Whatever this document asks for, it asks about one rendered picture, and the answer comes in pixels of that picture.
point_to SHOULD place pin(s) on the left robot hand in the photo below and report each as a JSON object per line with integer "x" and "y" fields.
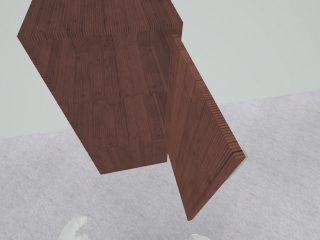
{"x": 68, "y": 232}

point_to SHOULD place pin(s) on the handle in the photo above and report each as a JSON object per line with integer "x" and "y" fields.
{"x": 246, "y": 156}

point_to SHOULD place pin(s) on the cupboard door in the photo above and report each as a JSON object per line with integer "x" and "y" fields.
{"x": 202, "y": 149}

